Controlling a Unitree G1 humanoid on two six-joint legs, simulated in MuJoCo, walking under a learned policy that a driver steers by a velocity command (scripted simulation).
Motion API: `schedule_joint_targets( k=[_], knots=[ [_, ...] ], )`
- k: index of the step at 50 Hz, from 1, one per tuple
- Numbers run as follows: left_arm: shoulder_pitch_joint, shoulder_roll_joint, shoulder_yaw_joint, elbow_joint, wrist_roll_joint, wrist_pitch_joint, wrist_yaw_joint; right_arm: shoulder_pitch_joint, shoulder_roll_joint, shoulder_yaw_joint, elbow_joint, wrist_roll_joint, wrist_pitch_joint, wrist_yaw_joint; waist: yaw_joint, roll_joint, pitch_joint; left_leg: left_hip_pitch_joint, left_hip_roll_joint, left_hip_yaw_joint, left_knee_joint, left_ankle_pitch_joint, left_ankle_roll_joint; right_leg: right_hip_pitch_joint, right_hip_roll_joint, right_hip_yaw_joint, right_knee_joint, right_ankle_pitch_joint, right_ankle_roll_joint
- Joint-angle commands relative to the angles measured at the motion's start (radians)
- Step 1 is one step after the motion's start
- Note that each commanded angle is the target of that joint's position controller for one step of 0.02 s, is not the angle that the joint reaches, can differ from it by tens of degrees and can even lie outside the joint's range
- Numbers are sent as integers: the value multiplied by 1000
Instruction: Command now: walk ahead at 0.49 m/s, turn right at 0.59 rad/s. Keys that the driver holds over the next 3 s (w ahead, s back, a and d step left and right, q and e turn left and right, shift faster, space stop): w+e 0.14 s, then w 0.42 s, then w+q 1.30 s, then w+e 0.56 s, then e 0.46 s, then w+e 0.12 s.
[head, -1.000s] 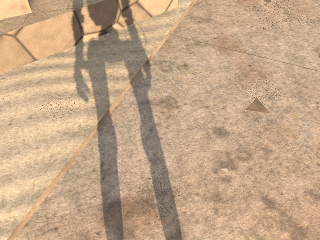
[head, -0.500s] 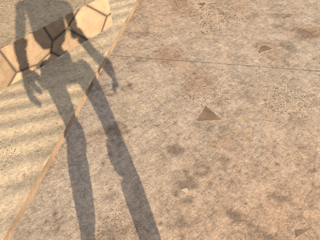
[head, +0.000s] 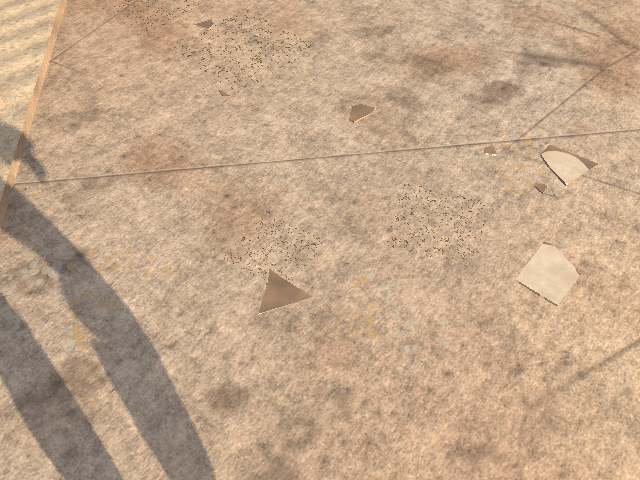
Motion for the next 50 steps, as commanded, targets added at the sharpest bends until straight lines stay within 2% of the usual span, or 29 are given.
schedule_joint_targets(
  k=[1,4,8,10,13,15,16,17,18,19,20,21,22,23,24,26,28,31,35,38,41,43,44,45,46,47,48,49,50],
  knots=[
    [36,17,8,-81,0,9,-3,7,-90,-24,-25,3,-18,6,11,107,-21,102,289,-236,-267,44,178,-153,-115,33,-14,59,3],
    [-32,26,7,-129,11,13,-3,25,-132,-39,-4,3,-21,5,8,78,-6,129,303,-143,-285,155,194,-229,-128,41,-120,167,17],
    [-154,17,-4,-172,10,-4,-30,54,-160,-43,8,8,-6,1,-36,71,7,170,269,-10,-267,208,160,-203,-110,-13,-370,369,11],
    [-227,4,-12,-198,11,-8,-43,98,-173,-42,23,17,3,2,-66,66,23,190,271,12,-261,176,152,-167,-89,-55,-474,381,4],
    [-298,20,-13,-241,8,-9,-55,148,-202,-47,51,35,21,6,-78,79,55,281,314,3,-237,163,142,-169,-66,-80,-571,283,-20],
    [-289,46,-4,-255,12,-11,-60,153,-219,-50,64,43,37,5,-50,104,42,340,336,9,-164,318,127,-118,-32,-113,-621,178,-50],
    [-221,71,11,-242,17,-12,-59,139,-228,-49,66,45,45,2,2,118,-5,342,324,36,-62,491,108,-1,5,-142,-662,172,-70],
    [-67,115,38,-195,18,-12,-54,137,-216,-42,67,41,51,-1,83,108,-94,294,283,83,127,626,81,224,56,-174,-710,223,-96],
    [112,193,72,-152,18,-7,-39,141,-177,-24,49,21,48,-6,155,50,-211,89,237,111,399,472,36,536,-24,-43,-675,272,-139],
    [168,320,92,-141,23,-6,-30,239,-44,20,6,-2,25,5,82,-227,-331,-339,67,89,801,-253,-33,871,-312,492,-765,135,-309],
    [201,234,67,-150,22,-14,-32,200,-117,6,29,30,-7,14,126,-154,-446,-432,41,-126,961,-439,-23,901,-382,711,-900,139,-348],
    [148,184,49,-142,31,-22,-37,108,-167,-11,-6,65,-16,19,121,-110,-299,-517,91,-135,987,-371,-8,811,-341,532,-894,237,-294],
    [76,153,39,-149,26,-25,-38,63,-151,-5,-19,57,-18,14,88,-58,-214,-498,137,-124,925,-284,1,670,-294,384,-890,332,-257],
    [8,118,29,-155,26,-27,-41,42,-143,-8,-17,35,-14,8,54,-14,-154,-453,167,-121,856,-226,-1,540,-254,291,-913,403,-234],
    [-31,86,19,-161,33,-31,-43,62,-141,-13,-11,27,0,7,16,-27,-134,-385,191,-133,812,-184,-1,453,-224,231,-948,428,-221],
    [-46,87,22,-153,31,-45,-43,100,-105,-10,0,26,26,10,-18,-23,-116,-325,192,-128,758,-138,-12,375,-210,187,-1016,435,-232],
    [-35,107,27,-133,29,-57,-38,74,-87,-7,-10,17,43,6,-29,-9,-73,-351,192,-125,682,-80,-29,339,-205,133,-1060,461,-236],
    [-4,113,30,-99,34,-57,-22,-2,-73,-3,-27,18,50,8,-4,-10,-25,-417,188,-129,523,87,-43,365,-191,37,-1094,432,-208],
    [27,134,35,-61,37,-58,-12,-111,-58,5,-57,28,45,24,45,-19,22,-395,144,-109,324,253,-26,389,-185,-69,-1117,377,-161],
    [58,143,40,-27,30,-53,-8,-179,-58,6,-94,31,43,37,73,-15,52,-426,126,-103,247,241,-4,480,-218,-107,-1100,376,-145],
    [54,151,45,-7,22,-37,-1,-210,-63,5,-130,28,41,58,72,-19,59,-446,112,-79,208,140,30,579,-252,-136,-1036,462,-119],
    [26,175,50,-12,21,-23,7,-175,-83,-5,-142,27,42,67,41,-44,20,-357,66,-20,203,39,62,604,-251,-172,-932,741,-92],
    [13,190,54,-18,22,-15,14,-111,-105,-19,-135,26,45,67,5,-62,-33,-257,24,18,208,-3,81,605,-240,-194,-828,926,-75],
    [-3,191,51,-24,22,-3,20,29,-143,-43,-102,27,47,63,-73,-47,-110,-67,-27,46,168,18,109,560,-203,-233,-635,1028,-45],
    [12,173,41,-41,29,-4,29,196,-217,-77,-69,28,52,48,-141,19,-206,229,24,-84,160,56,158,359,-161,-242,-361,858,-5],
    [120,34,-6,-88,58,-31,11,250,-334,-101,-69,29,52,37,-61,296,-318,615,299,-631,96,-50,352,-101,30,-200,43,47,72],
    [68,75,-8,-89,32,-74,-6,277,-272,-81,-83,31,46,38,-104,251,-453,729,372,-940,-80,-176,406,-257,88,20,195,-225,60],
    [-29,134,7,-116,-5,-96,-18,246,-216,-68,-83,24,43,35,-125,189,-318,653,342,-790,-93,-151,340,-345,24,51,204,-152,34],
    [-80,129,1,-132,-1,-107,-15,183,-185,-59,-98,28,42,31,-96,97,-222,502,300,-655,-90,-76,301,-329,-23,36,127,-64,19]
  ],
)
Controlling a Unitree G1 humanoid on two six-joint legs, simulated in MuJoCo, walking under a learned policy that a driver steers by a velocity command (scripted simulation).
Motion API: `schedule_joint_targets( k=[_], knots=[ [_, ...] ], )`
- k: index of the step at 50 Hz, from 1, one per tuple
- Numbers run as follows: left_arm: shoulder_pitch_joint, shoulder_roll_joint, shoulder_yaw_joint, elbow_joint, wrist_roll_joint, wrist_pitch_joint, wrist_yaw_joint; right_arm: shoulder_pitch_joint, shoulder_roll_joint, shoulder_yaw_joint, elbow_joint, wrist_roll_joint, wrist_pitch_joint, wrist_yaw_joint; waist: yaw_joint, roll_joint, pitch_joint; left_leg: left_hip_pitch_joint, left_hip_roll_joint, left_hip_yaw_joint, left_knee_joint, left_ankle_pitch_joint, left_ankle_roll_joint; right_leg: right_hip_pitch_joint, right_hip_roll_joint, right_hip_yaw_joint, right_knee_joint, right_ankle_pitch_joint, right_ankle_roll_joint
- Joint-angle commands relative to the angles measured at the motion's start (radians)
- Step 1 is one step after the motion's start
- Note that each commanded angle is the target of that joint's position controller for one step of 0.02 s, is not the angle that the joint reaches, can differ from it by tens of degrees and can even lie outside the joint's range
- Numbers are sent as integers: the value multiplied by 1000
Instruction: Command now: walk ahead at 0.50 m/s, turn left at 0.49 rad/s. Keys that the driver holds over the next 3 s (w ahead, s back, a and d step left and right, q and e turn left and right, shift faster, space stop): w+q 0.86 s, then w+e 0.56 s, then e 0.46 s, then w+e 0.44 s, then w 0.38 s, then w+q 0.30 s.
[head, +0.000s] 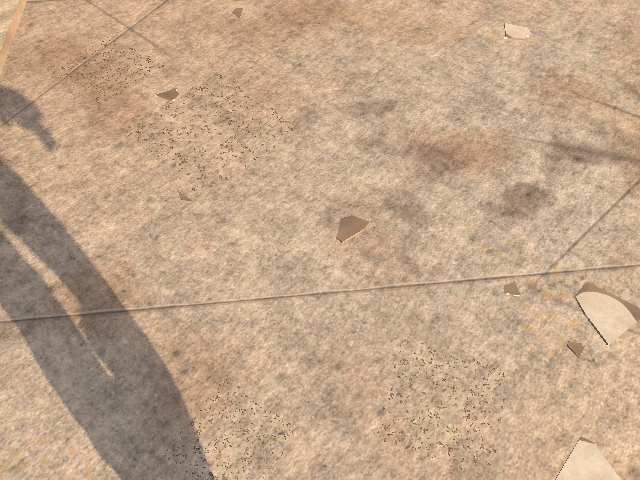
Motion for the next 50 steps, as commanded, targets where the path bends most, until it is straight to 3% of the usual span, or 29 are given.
schedule_joint_targets(
  k=[1,3,5,7,11,14,16,18,19,20,21,22,23,24,25,26,28,31,37,41,42,44,45,46,47,48,49,50],
  knots=[
    [-90,126,18,-137,7,-64,-1,145,-130,-38,-44,0,-5,-15,-62,-1,-161,539,293,-514,-320,74,210,-507,-66,90,109,100,-24],
    [-66,130,31,-144,26,-40,4,87,-103,-28,-75,-15,-3,-20,-1,30,-120,365,245,-430,-367,201,204,-386,-95,89,14,140,-8],
    [-49,101,26,-149,31,-18,7,93,-119,-34,-79,-10,-7,-28,14,39,-102,287,224,-369,-389,289,212,-360,-93,66,-67,166,19],
    [-105,80,19,-171,35,-8,12,118,-146,-42,-73,-5,-7,-42,3,39,-75,242,199,-318,-399,318,200,-371,-78,48,-187,260,45],
    [-256,48,5,-203,26,-16,2,176,-150,-43,-58,7,7,-59,-59,79,-60,224,138,-275,-368,212,133,-301,-17,38,-493,510,56],
    [-331,66,9,-225,11,-28,-13,223,-153,-44,-45,11,19,-63,-89,97,-54,271,163,-344,-327,144,121,-265,16,48,-599,532,50],
    [-338,92,20,-232,9,-38,-22,234,-148,-43,-43,12,26,-66,-82,103,-56,336,186,-413,-274,113,110,-248,25,68,-656,477,33],
    [-291,113,33,-225,5,-48,-24,213,-150,-46,-51,8,32,-69,-47,135,-62,368,197,-464,-217,134,92,-179,28,68,-689,399,3],
    [-214,127,44,-205,7,-52,-20,192,-134,-41,-60,7,33,-68,-2,138,-89,355,169,-458,-156,174,72,-69,29,51,-736,409,-23],
    [-101,162,59,-190,21,-57,-13,176,-91,-26,-76,0,29,-64,55,110,-184,293,121,-411,6,185,39,137,-51,107,-721,408,-72],
    [61,224,74,-177,28,-52,-3,193,-32,-5,-100,-22,25,-63,102,-37,-329,140,33,-295,299,-64,-5,408,-237,305,-711,377,-133],
    [106,274,87,-135,31,-38,-14,339,-17,4,-127,18,15,-61,22,-396,-384,-216,-43,-212,568,-441,-50,627,-426,775,-805,138,-290],
    [62,161,65,-164,14,-34,-15,310,-128,-16,-89,28,18,-64,51,-222,-277,-312,43,-236,679,-372,-66,547,-406,754,-842,-37,-259],
    [26,110,50,-169,12,-27,-9,197,-167,-29,-104,16,25,-62,76,-119,-161,-323,73,-205,695,-270,-74,427,-357,572,-849,11,-212],
    [-17,100,41,-171,20,-21,-10,152,-147,-29,-114,5,30,-61,56,-48,-103,-284,104,-182,674,-201,-81,309,-311,453,-871,143,-192],
    [-44,85,36,-162,23,-17,-10,123,-132,-31,-128,-3,30,-56,39,-48,-55,-268,129,-179,629,-159,-85,232,-274,370,-894,234,-187],
    [-58,76,33,-147,26,-23,-10,138,-90,-28,-132,11,39,-45,10,-100,-39,-208,158,-152,587,-123,-88,150,-231,243,-942,323,-178],
    [-48,110,45,-113,20,-31,-11,99,-59,-20,-153,4,50,-44,6,-81,-24,-247,173,-136,512,-67,-107,141,-241,138,-981,449,-203],
    [-27,157,55,-63,15,-13,-1,-48,-34,-5,-182,4,35,-16,54,-56,-2,-219,165,-71,197,195,-101,199,-221,-60,-981,555,-168],
    [21,192,64,-28,-3,6,1,-144,-35,-3,-226,9,33,7,78,-60,33,-194,145,-12,66,154,-65,286,-257,-115,-956,596,-145],
    [21,202,67,-24,-8,12,1,-148,-44,-7,-235,9,34,11,70,-65,33,-177,132,5,46,109,-48,311,-266,-130,-930,668,-136],
    [31,228,73,-15,-19,23,5,-104,-68,-22,-238,-1,38,11,26,-92,-15,-40,67,52,20,-2,-3,327,-271,-159,-807,994,-124],
    [33,233,71,-6,-23,28,6,0,-93,-40,-216,-4,40,6,-45,-88,-73,117,27,64,-29,-1,29,308,-261,-174,-675,1114,-115],
    [39,208,57,2,-20,29,7,170,-138,-68,-166,-1,41,-7,-134,-60,-156,386,3,52,-91,82,62,193,-227,-199,-482,1080,-91],
    [55,129,24,-23,20,22,3,326,-233,-91,-134,-5,48,-31,-173,113,-278,721,223,-239,-61,166,123,-93,-165,-207,-136,564,-51],
    [165,47,-8,-36,12,0,-15,294,-285,-82,-146,-9,35,-29,-70,275,-445,924,463,-755,-206,-24,289,-396,1,-44,162,-162,-21],
    [37,166,23,-28,-33,-15,-24,302,-190,-60,-146,-14,24,-20,-149,101,-410,852,453,-720,-275,-82,240,-465,-30,86,234,-119,-33],
    [-51,174,28,-66,-54,-19,-26,249,-169,-49,-133,-19,14,-18,-132,95,-242,702,421,-541,-294,0,198,-509,-61,72,205,-29,-41]
  ],
)
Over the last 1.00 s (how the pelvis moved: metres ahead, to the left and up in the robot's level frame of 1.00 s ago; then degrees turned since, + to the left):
0.55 -0.07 -0.02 1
